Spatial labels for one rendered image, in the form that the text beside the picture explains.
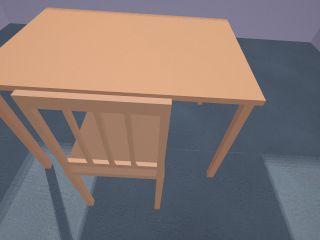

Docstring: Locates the chair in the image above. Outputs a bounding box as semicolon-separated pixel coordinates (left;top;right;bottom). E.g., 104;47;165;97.
11;89;172;209

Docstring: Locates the table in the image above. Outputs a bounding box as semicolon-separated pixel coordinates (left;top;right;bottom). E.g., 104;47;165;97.
0;7;266;178

